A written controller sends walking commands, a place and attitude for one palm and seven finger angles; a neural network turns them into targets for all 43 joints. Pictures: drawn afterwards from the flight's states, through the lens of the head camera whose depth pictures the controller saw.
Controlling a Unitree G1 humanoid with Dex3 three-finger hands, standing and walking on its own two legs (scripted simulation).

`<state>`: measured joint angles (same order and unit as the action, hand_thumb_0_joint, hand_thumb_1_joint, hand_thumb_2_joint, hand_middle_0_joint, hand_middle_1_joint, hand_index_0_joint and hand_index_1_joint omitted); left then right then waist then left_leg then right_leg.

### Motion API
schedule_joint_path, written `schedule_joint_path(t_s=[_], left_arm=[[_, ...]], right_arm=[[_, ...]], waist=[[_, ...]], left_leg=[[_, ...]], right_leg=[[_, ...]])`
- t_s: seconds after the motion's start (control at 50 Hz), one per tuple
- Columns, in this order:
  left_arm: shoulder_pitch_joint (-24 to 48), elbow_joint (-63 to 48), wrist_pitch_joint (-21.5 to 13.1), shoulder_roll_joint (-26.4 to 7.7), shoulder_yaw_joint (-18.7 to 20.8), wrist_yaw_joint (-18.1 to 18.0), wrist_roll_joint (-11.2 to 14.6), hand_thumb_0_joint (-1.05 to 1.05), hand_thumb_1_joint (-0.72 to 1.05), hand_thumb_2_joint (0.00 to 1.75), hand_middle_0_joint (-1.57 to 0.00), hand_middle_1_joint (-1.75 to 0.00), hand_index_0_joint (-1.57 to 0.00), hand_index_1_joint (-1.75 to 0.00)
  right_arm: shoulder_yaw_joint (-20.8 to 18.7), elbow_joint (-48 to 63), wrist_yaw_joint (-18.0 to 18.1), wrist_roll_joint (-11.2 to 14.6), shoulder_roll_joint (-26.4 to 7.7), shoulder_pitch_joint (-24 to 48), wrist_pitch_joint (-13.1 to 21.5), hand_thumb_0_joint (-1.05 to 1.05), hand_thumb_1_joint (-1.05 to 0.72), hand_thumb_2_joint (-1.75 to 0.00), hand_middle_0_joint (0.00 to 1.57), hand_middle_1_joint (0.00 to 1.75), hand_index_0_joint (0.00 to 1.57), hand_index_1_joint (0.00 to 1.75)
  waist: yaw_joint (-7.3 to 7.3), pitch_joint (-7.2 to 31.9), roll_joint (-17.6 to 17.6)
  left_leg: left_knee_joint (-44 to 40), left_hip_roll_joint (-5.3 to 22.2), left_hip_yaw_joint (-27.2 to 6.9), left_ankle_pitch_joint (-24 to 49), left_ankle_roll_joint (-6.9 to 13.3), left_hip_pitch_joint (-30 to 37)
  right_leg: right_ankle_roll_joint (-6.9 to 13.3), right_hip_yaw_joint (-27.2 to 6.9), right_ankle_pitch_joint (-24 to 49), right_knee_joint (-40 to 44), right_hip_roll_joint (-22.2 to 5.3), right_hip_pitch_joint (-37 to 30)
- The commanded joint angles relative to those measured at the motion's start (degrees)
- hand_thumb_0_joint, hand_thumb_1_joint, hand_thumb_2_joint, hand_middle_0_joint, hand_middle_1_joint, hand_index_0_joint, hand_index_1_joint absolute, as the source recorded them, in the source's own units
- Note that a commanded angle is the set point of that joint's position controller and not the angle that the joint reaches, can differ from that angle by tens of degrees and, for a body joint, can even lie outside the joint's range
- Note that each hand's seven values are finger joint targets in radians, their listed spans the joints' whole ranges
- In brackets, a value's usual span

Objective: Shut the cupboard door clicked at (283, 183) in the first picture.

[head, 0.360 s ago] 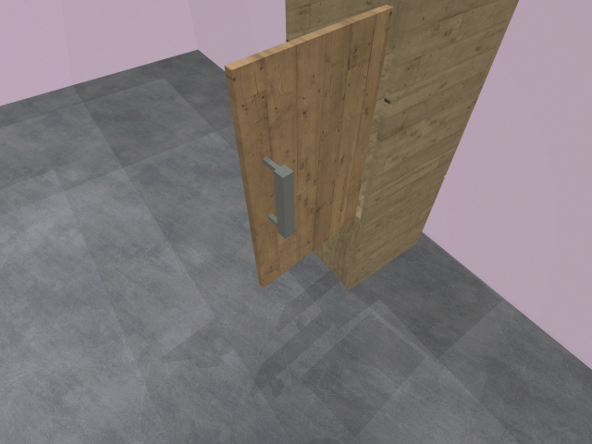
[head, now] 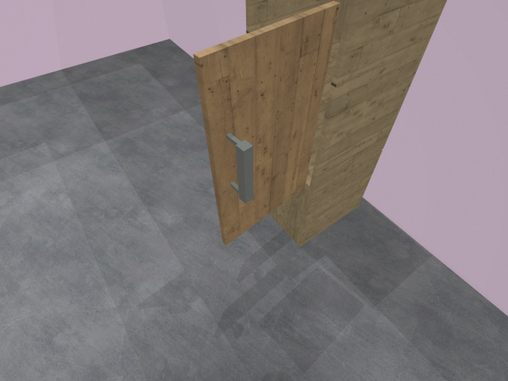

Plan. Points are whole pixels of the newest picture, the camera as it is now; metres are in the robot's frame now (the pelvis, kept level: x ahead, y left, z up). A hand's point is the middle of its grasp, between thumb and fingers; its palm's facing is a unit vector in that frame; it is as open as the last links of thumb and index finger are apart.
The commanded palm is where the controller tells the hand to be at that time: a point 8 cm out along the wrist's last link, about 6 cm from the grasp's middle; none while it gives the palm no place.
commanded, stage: look at it before walking up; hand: left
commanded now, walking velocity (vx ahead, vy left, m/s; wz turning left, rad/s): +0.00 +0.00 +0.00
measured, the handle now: (239, 169) +0.55 +0.07 -0.02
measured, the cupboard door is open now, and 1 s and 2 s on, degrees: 96 96 96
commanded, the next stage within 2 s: walk to a spot facing it in 0.48 s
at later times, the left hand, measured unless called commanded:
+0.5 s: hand out of the picture +0.04 +0.22 -0.17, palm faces +0.00 -0.96 -0.28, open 7.4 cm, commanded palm none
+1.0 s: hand out of the picture +0.06 +0.19 -0.18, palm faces -0.11 -0.96 -0.25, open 7.4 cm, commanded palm none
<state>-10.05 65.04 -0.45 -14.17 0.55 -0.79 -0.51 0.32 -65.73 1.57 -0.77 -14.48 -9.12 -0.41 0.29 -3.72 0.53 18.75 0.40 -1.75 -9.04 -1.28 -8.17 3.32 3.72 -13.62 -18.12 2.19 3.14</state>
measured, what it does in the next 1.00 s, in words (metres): stands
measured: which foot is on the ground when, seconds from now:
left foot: down 0.00-1.00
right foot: down 0.00-1.00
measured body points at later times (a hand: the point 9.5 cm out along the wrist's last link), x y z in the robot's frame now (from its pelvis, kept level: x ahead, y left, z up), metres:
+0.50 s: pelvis +0.00 +0.00 +0.00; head +0.02 +0.00 +0.45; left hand +0.05 +0.27 -0.15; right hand +0.05 -0.26 -0.15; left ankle +0.01 +0.14 -0.75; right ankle -0.04 -0.08 -0.75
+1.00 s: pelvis -0.01 -0.01 -0.02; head +0.03 -0.03 +0.43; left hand +0.06 +0.24 -0.16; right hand -0.01 -0.26 -0.18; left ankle +0.01 +0.13 -0.75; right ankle -0.05 -0.08 -0.73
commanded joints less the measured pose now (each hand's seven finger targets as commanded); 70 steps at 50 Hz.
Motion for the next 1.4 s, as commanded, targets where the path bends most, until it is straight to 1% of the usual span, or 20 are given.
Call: schedule_joint_path(t_s=[0.0, 0.56, 0.58, 0.64, 0.76, 0.86, 0.9, 0.94, 0.98, 1.0, 1.02, 1.04, 1.06, 1.08, 1.1, 1.12, 1.16, 1.22, 1.26, 1.38], left_arm=[[-0.29, -2.36, -1.25, -10.17, 2.01, -0.82, 0.29, 0.00, 0.90, 0.90, -0.20, -0.30, -0.20, -0.30], [-0.21, -2.43, -1.23, -9.98, 1.77, -0.75, 0.32, 0.00, 0.90, 0.90, -0.20, -0.30, -0.20, -0.30], [-0.42, -2.50, -1.16, -9.84, 1.91, -0.75, 0.31, 0.00, 0.90, 0.90, -0.20, -0.30, -0.20, -0.30], [-2.07, -2.61, 0.23, -6.48, 1.73, -1.00, 0.26, 0.00, 0.90, 0.90, -0.20, -0.30, -0.20, -0.30], [-2.43, -6.06, 1.90, -7.69, 3.69, -0.52, -0.21, 0.00, 0.90, 0.90, -0.20, -0.30, -0.20, -0.30], [-2.01, -9.25, 2.80, -5.91, 4.31, 0.44, -0.44, 0.00, 0.90, 0.90, -0.20, -0.30, -0.20, -0.30], [-1.94, -10.33, 3.32, -4.62, 4.57, 0.96, -0.44, 0.00, 0.90, 0.90, -0.20, -0.30, -0.20, -0.30], [-2.33, -11.38, 3.55, -4.00, 4.87, 1.36, -0.43, 0.00, 0.90, 0.90, -0.20, -0.30, -0.20, -0.30], [-5.38, -11.04, 3.25, -3.72, 5.17, 1.65, -0.43, 0.00, 0.90, 0.90, -0.20, -0.30, -0.20, -0.30], [-9.41, -9.92, 2.83, -4.85, 5.69, 1.62, -0.60, 0.00, 0.90, 0.90, -0.20, -0.30, -0.20, -0.30], [-11.07, -9.74, 1.93, -10.84, 6.79, 0.90, -1.72, 0.00, 0.90, 0.90, -0.20, -0.30, -0.20, -0.30], [-11.00, -9.77, 2.10, -13.08, 7.06, 0.11, -1.18, 0.00, 0.90, 0.90, -0.20, -0.30, -0.20, -0.30], [-8.70, -10.55, 2.22, -11.97, 6.72, -0.24, -0.87, 0.00, 0.90, 0.90, -0.20, -0.30, -0.20, -0.30], [-4.99, -12.16, 2.24, -9.55, 6.29, -0.35, -0.80, 0.00, 0.90, 0.90, -0.20, -0.30, -0.20, -0.30], [-3.04, -13.00, 2.13, -8.70, 6.16, -0.39, -0.72, 0.00, 0.90, 0.90, -0.20, -0.30, -0.20, -0.30], [-3.15, -13.13, 1.72, -8.24, 6.15, -0.65, -0.57, 0.00, 0.90, 0.90, -0.20, -0.30, -0.20, -0.30], [-5.63, -12.98, 1.06, -7.81, 5.99, -0.93, -0.36, 0.00, 0.90, 0.90, -0.20, -0.30, -0.20, -0.30], [-8.80, -12.05, 1.03, -8.13, 6.21, -1.24, -0.37, 0.00, 0.90, 0.90, -0.20, -0.30, -0.20, -0.30], [-9.92, -12.17, 1.23, -7.95, 6.36, -1.28, -0.44, 0.00, 0.90, 0.90, -0.20, -0.30, -0.20, -0.30], [-10.47, -13.06, 1.50, -8.60, 6.63, -1.12, -0.96, 0.00, 0.90, 0.90, -0.20, -0.30, -0.20, -0.30]], right_arm=[[-1.67, 2.53, 0.49, -0.18, -8.76, -0.24, 1.08, 0.00, -0.90, -0.90, 0.20, 0.30, 0.20, 0.30], [-1.51, 2.76, 0.48, -0.17, -8.88, -0.07, 1.18, 0.00, -0.90, -0.90, 0.20, 0.30, 0.20, 0.30], [-1.63, 2.71, 0.61, -0.28, -8.95, -0.10, 1.18, 0.00, -0.90, -0.90, 0.20, 0.30, 0.20, 0.30], [-1.20, 2.29, 1.08, -0.32, -4.71, -3.10, 0.19, 0.00, -0.90, -0.90, 0.20, 0.30, 0.20, 0.30], [-3.21, 5.25, 1.94, -0.41, -6.60, -4.05, -0.79, 0.00, -0.90, -0.90, 0.20, 0.30, 0.20, 0.30], [-4.48, 7.86, 2.20, -0.71, -8.22, -4.31, -0.83, 0.00, -0.90, -0.90, 0.20, 0.30, 0.20, 0.30], [-4.92, 8.73, 2.08, -0.97, -8.98, -3.86, -0.46, 0.00, -0.90, -0.90, 0.20, 0.30, 0.20, 0.30], [-5.05, 9.94, 1.96, -1.22, -9.10, -2.56, -0.10, 0.00, -0.90, -0.90, 0.20, 0.30, 0.20, 0.30], [-5.07, 11.20, 1.89, -1.20, -9.08, 0.13, -0.12, 0.00, -0.90, -0.90, 0.20, 0.30, 0.20, 0.30], [-5.20, 12.24, 1.82, -0.77, -8.76, 2.36, -0.47, 0.00, -0.90, -0.90, 0.20, 0.30, 0.20, 0.30], [-5.03, 13.93, 1.62, 0.04, -5.06, 2.49, -1.04, 0.00, -0.90, -0.90, 0.20, 0.30, 0.20, 0.30], [-5.01, 15.10, 1.24, -0.03, -4.53, 5.31, -1.45, 0.00, -0.90, -0.90, 0.20, 0.30, 0.20, 0.30], [-5.24, 14.52, 0.94, -0.04, -4.96, 3.03, -1.91, 0.00, -0.90, -0.90, 0.20, 0.30, 0.20, 0.30], [-5.47, 13.50, 0.75, -0.11, -5.09, 3.12, -2.17, 0.00, -0.90, -0.90, 0.20, 0.30, 0.20, 0.30], [-5.49, 13.38, 0.56, -0.22, -4.79, 3.37, -2.19, 0.00, -0.90, -0.90, 0.20, 0.30, 0.20, 0.30], [-5.39, 13.37, 0.44, -0.26, -4.59, 3.00, -2.03, 0.00, -0.90, -0.90, 0.20, 0.30, 0.20, 0.30], [-4.95, 13.47, 0.53, -0.10, -3.17, 3.02, -1.89, 0.00, -0.90, -0.90, 0.20, 0.30, 0.20, 0.30], [-4.81, 14.45, 0.89, 0.22, -2.84, 4.67, -1.95, 0.00, -0.90, -0.90, 0.20, 0.30, 0.20, 0.30], [-4.77, 15.16, 1.11, 0.24, -3.00, 5.82, -2.10, 0.00, -0.90, -0.90, 0.20, 0.30, 0.20, 0.30], [-4.66, 17.43, 1.05, 0.52, -3.02, 9.26, -1.65, 0.00, -0.90, -0.90, 0.20, 0.30, 0.20, 0.30]], waist=[[-0.31, 3.02, -0.83], [-0.31, 2.61, -0.61], [-0.33, 3.06, -0.36], [-0.69, 2.68, -0.67], [-0.86, 3.70, -0.96], [-0.67, 2.16, 5.26], [-0.15, 2.36, 10.84], [0.53, 3.55, 12.38], [2.80, 4.11, 9.04], [5.05, 4.75, 4.24], [5.04, 4.30, -17.87], [5.79, 0.49, -20.18], [3.57, 0.85, -15.46], [2.01, -0.73, -11.85], [1.05, -1.27, -9.47], [0.91, 1.01, -6.06], [1.21, 5.26, -4.20], [2.34, 7.79, -6.48], [2.80, 7.86, -7.56], [3.33, 6.17, -8.07]], left_leg=[[-0.52, 5.31, -4.07, 10.67, 2.43, 2.21], [-1.07, 5.45, -4.45, 11.22, 2.53, 2.51], [-0.62, 5.72, -3.95, 11.43, 2.51, 3.20], [2.37, 6.17, -1.47, 11.05, 1.71, 2.70], [7.08, 8.04, 1.29, 9.51, 2.09, 0.96], [3.26, 14.32, -4.40, 4.27, 6.13, -0.97], [-1.04, 19.90, -8.34, 5.27, 9.97, -2.49], [-0.73, 21.88, -7.64, 10.67, 11.66, -2.84], [5.50, 19.28, -2.18, 13.11, 9.02, -5.89], [13.38, 15.28, 1.63, 7.52, 5.69, -9.71], [28.19, 4.56, 8.26, -11.35, -0.04, -19.37], [39.97, 0.21, 4.27, -25.39, -1.02, -23.94], [45.32, 2.10, -0.58, -22.45, -0.64, -23.87], [47.68, 2.66, -1.34, -18.69, -0.72, -24.38], [48.79, 3.01, -1.06, -15.53, -1.19, -24.78], [48.50, 3.25, -1.09, -13.86, -1.58, -24.73], [45.97, 2.79, -0.73, -12.41, -2.19, -25.09], [42.80, 2.02, -0.40, -12.93, -2.81, -26.05], [41.81, 1.59, -0.87, -12.68, -2.92, -26.41], [36.26, 0.49, -1.20, -14.31, -2.64, -23.96]], right_leg=[[-0.51, -6.59, 12.99, 3.65, -9.25, 1.63], [-0.46, -6.59, 12.25, 3.78, -9.11, 1.73], [-0.35, -7.17, 13.15, 3.72, -9.05, 2.09], [-0.68, -8.01, 17.08, 1.06, -8.99, 3.73], [0.40, -10.71, 21.03, -6.22, -8.03, 6.89], [-0.74, -9.41, 7.72, -15.87, -3.04, 13.79], [-1.62, -5.68, -10.71, -26.30, -1.06, 15.37], [-1.75, -5.62, -17.61, -30.56, -2.31, 15.18], [-1.79, -4.74, -11.52, -22.41, -2.94, 9.29], [-1.67, -6.45, -0.95, -11.91, -3.83, 3.91], [0.73, -25.60, 11.34, 1.38, -15.13, 0.80], [4.28, -34.53, 25.53, 2.67, -22.00, 4.76], [7.73, -30.42, 19.39, 1.50, -20.57, 5.97], [7.81, -29.54, 11.25, 2.34, -17.52, 9.72], [7.57, -28.75, 12.12, 1.42, -15.61, 9.72], [6.78, -27.94, 16.51, -0.13, -15.17, 7.17], [5.69, -25.44, 26.91, -2.65, -13.51, 0.41], [4.18, -25.56, 35.59, -4.55, -12.41, -5.40], [4.10, -26.75, 36.46, -4.34, -11.98, -5.96], [7.21, -31.23, 34.10, -4.25, -11.99, -2.45]])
